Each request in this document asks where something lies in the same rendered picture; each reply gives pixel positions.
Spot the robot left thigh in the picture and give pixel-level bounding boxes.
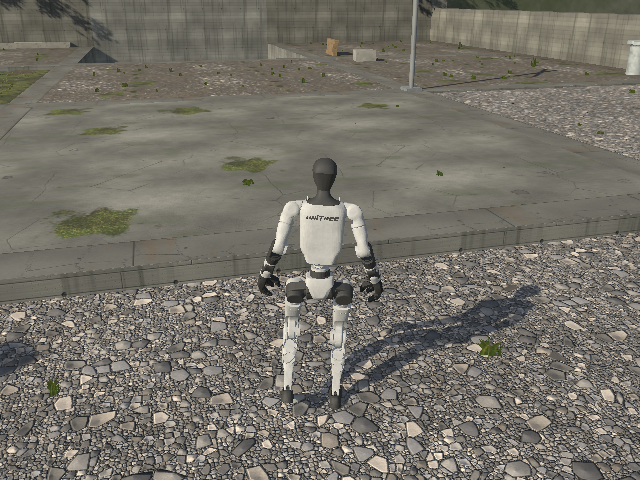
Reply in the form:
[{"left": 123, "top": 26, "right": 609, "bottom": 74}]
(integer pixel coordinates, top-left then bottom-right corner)
[{"left": 284, "top": 278, "right": 306, "bottom": 339}]

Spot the robot right thigh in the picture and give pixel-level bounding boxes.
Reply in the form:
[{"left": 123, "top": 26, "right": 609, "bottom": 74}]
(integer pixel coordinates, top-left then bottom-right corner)
[{"left": 330, "top": 279, "right": 353, "bottom": 347}]

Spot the left robot forearm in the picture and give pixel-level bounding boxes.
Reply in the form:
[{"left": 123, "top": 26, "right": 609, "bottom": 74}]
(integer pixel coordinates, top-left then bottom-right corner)
[{"left": 260, "top": 239, "right": 282, "bottom": 278}]

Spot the left robot upper arm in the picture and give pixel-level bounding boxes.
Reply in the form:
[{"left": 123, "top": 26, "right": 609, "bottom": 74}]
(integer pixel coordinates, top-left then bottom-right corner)
[{"left": 272, "top": 200, "right": 303, "bottom": 255}]

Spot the robot thigh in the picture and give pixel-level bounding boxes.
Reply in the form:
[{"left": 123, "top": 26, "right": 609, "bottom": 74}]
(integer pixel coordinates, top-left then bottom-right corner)
[
  {"left": 330, "top": 279, "right": 353, "bottom": 347},
  {"left": 284, "top": 278, "right": 306, "bottom": 339}
]

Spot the right robot forearm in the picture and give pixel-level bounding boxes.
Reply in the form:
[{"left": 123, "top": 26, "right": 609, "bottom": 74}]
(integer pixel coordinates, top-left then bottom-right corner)
[{"left": 361, "top": 242, "right": 381, "bottom": 284}]

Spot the left robot hand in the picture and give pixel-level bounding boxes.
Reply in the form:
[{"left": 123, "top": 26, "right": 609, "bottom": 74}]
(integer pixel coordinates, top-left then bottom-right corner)
[{"left": 257, "top": 274, "right": 281, "bottom": 296}]

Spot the right robot hand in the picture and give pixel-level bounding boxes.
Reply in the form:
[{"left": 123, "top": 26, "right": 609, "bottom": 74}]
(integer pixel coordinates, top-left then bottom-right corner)
[{"left": 360, "top": 280, "right": 383, "bottom": 302}]

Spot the right robot upper arm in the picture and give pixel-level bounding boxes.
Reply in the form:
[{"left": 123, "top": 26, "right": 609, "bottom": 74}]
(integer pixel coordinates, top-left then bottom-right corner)
[{"left": 344, "top": 202, "right": 371, "bottom": 258}]

